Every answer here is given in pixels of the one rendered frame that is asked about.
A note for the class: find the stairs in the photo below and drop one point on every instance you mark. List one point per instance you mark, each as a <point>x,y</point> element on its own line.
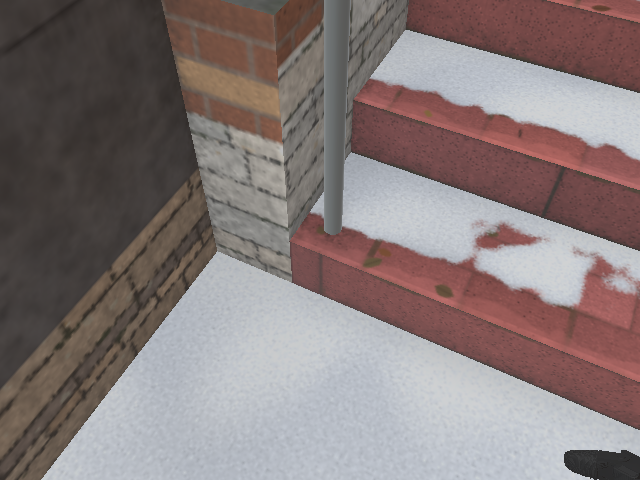
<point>491,200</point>

